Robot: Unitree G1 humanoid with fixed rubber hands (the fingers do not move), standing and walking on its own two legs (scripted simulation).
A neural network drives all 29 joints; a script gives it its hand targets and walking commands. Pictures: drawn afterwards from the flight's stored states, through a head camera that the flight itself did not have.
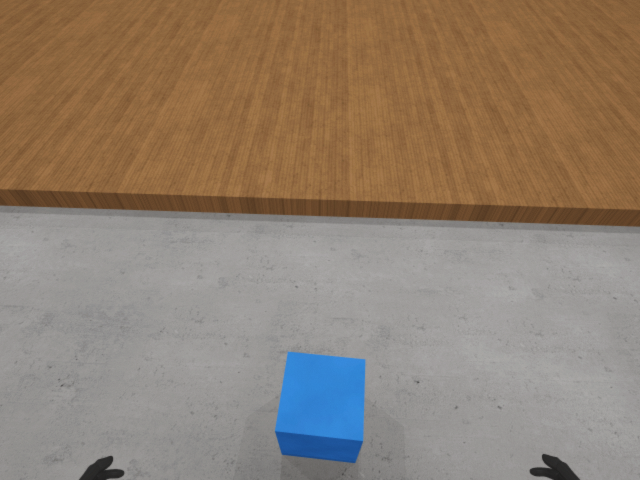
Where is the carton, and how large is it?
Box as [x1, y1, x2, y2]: [275, 352, 364, 462]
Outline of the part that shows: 288,352 275,427 276,436 282,454 354,462 362,442 364,359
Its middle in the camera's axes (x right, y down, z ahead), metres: +0.00 +0.48 +1.08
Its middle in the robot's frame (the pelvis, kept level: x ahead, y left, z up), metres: +0.39 +0.00 -0.66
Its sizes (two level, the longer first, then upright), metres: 0.210 0.200 0.250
